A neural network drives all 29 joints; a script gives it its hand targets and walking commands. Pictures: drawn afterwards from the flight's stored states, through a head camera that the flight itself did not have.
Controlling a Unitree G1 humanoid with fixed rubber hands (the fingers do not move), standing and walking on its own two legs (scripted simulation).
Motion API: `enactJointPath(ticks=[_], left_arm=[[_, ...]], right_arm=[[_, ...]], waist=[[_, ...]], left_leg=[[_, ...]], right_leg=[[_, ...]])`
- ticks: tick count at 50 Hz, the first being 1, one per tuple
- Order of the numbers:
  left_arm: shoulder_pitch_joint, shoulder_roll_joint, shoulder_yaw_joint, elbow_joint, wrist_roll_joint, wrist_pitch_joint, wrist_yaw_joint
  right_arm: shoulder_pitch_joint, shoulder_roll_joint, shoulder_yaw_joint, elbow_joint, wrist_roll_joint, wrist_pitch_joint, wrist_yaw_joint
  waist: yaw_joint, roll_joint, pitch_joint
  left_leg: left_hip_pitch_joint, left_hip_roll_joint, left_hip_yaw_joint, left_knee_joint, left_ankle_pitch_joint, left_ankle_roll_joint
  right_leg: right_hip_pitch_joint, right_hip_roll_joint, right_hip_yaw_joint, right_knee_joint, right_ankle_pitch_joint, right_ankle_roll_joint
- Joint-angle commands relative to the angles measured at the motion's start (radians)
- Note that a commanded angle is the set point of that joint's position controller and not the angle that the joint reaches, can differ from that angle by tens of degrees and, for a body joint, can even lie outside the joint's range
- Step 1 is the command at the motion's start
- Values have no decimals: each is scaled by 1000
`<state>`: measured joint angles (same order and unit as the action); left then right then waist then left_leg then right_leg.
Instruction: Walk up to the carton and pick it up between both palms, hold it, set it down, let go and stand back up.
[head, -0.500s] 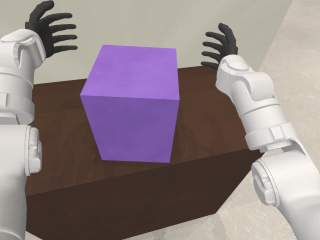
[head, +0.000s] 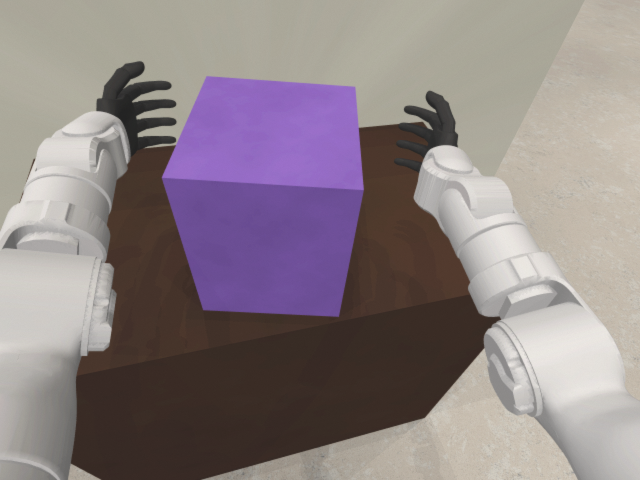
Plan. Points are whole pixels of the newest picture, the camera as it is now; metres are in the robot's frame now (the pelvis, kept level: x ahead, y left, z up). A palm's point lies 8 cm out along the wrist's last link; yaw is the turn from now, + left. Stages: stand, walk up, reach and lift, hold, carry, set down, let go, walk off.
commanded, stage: reach and lift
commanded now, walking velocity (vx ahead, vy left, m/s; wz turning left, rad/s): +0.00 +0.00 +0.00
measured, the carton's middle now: (276, 202) +0.47 +0.03 +0.09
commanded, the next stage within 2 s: none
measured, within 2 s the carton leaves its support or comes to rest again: neither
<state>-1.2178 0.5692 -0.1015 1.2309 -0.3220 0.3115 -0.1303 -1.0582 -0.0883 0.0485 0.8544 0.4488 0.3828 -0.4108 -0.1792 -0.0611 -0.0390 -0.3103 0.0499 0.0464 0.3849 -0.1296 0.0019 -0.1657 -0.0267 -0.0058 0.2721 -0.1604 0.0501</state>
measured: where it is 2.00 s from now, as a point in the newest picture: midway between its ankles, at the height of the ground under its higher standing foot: outside the picture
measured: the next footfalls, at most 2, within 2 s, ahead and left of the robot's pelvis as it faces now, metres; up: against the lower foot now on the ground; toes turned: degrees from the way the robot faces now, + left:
none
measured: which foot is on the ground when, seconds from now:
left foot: down 0.00-1.00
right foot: down 0.00-1.00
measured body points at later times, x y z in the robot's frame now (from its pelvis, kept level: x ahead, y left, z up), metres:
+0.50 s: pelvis +0.01 +0.00 +0.00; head +0.04 +0.05 +0.44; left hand +0.50 +0.19 +0.16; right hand +0.45 -0.14 +0.16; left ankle +0.04 +0.11 -0.75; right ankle -0.02 -0.15 -0.75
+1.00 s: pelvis +0.01 +0.00 +0.00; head +0.04 +0.05 +0.44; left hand +0.51 +0.17 +0.16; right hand +0.44 -0.13 +0.15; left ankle +0.04 +0.11 -0.75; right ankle -0.02 -0.15 -0.75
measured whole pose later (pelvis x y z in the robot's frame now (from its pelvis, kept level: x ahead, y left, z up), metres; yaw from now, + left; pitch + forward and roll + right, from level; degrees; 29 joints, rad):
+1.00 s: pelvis +0.01 +0.00 +0.00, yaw -1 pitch +7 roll -2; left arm -1.16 0.36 0.06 1.25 -0.10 0.13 -0.05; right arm -0.99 0.08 -0.15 0.94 0.20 0.16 -0.40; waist -0.14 -0.08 -0.08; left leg -0.40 0.05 0.04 0.43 -0.16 0.00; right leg -0.25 -0.02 -0.01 0.31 -0.18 0.05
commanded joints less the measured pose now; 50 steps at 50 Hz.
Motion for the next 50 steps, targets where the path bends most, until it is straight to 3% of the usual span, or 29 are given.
enactJointPath(ticks=[1, 4, 10, 20, 25, 28, 34, 42, 50], left_arm=[[-438, 81, 16, -96, 5, -125, 29], [-429, 62, 26, -61, 11, -180, 47], [-423, 17, 33, -59, 49, -246, 66], [-355, -54, 67, -122, 117, -227, 53], [-346, -59, 77, -102, 119, -225, 47], [-344, -87, 80, -118, 117, -231, 52], [-329, -118, 125, -98, 143, -231, 55], [-357, -177, 153, -103, 216, -202, 62], [-398, -246, 167, -123, 241, -220, 70]], right_arm=[[-446, -62, -82, -131, -77, -92, 16], [-428, -35, -91, -125, -119, -133, 27], [-392, -34, -151, -60, -191, -211, 23], [-311, -29, -122, 0, -163, -257, 20], [-327, -6, -95, -35, -143, -253, 25], [-323, 27, -88, -68, -140, -260, 27], [-333, 81, -93, -120, -174, -263, 17], [-348, 102, -163, -69, -240, -263, -3], [-375, 155, -197, -62, -280, -256, 21]], waist=[[13, 167, -510], [36, 153, -551], [15, 197, -639], [19, 247, -550], [36, 184, -511], [34, 165, -555], [57, 114, -578], [40, 161, -522], [36, 184, -533]], left_leg=[[341, -37, -16, 27, 108, -12], [314, -30, -13, 37, 103, -11], [336, -30, -13, 73, 191, -38], [420, -26, -12, 108, 404, -79], [361, -33, -1, 88, 329, -50], [362, -35, 1, 89, 346, -40], [298, -42, 20, 79, 291, -13], [311, -32, 18, 69, 256, -32], [309, -33, 12, 56, 212, -32]], right_leg=[[-120, 49, -60, -6, 161, -36], [-143, 50, -60, 6, 140, -42], [-176, 59, -73, 27, 215, -33], [-159, 69, -90, 19, 345, -31], [-126, 54, -77, 17, 326, -27], [-114, 57, -77, 25, 349, -23], [-84, 47, -61, 40, 351, -7], [-102, 53, -74, 32, 304, -15], [-104, 47, -74, 19, 249, -27]])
